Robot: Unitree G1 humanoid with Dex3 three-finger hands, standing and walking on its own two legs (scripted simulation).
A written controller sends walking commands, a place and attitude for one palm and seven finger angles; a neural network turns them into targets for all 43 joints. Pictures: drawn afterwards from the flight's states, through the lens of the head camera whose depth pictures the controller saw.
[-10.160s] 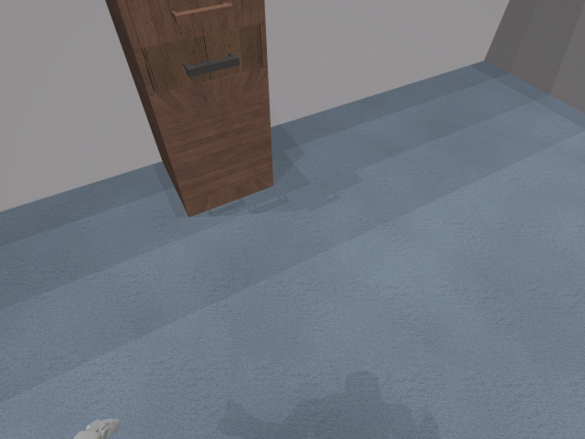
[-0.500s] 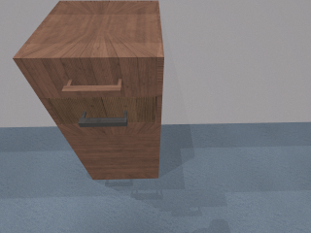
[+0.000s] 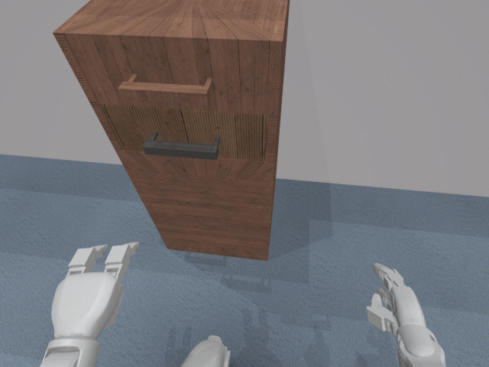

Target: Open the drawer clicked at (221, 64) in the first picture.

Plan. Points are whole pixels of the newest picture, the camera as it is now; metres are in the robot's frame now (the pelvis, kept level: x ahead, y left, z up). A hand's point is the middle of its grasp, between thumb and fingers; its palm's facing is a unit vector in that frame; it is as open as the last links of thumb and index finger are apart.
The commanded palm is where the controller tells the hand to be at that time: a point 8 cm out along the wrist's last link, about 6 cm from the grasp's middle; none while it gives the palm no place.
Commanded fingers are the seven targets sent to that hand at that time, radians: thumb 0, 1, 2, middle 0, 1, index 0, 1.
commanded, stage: raise the hand with hooked fingers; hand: left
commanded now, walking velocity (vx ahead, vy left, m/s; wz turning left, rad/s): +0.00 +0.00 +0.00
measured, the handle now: (183, 143) +0.57 +0.25 -0.02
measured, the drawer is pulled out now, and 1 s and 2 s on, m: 0.00 0.00 0.00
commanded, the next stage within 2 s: move the hooked fingers above the handle in 1.38 s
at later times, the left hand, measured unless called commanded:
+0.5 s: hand (114, 226) +0.29 +0.27 +0.06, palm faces +0.06 -0.08 -0.99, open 12.1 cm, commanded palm +0.27 +0.26 +0.13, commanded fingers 0.00 -0.31 0.38 -0.29 -1.08 -0.29 -1.08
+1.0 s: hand (103, 176) +0.33 +0.28 +0.13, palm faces +0.06 -0.07 -1.00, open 13.8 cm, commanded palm +0.31 +0.28 +0.19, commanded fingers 0.00 -0.50 0.30 -0.30 -1.20 -0.30 -1.20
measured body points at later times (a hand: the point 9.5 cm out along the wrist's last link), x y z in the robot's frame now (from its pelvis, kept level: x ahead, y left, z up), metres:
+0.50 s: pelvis +0.03 +0.02 +0.03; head +0.08 -0.01 +0.48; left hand +0.28 +0.27 +0.12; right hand +0.19 -0.24 -0.09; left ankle +0.07 +0.15 -0.68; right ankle -0.02 -0.08 -0.68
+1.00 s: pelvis +0.02 +0.04 +0.05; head +0.04 +0.01 +0.50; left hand +0.32 +0.28 +0.19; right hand +0.23 -0.16 -0.05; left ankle +0.07 +0.15 -0.68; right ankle -0.02 -0.08 -0.68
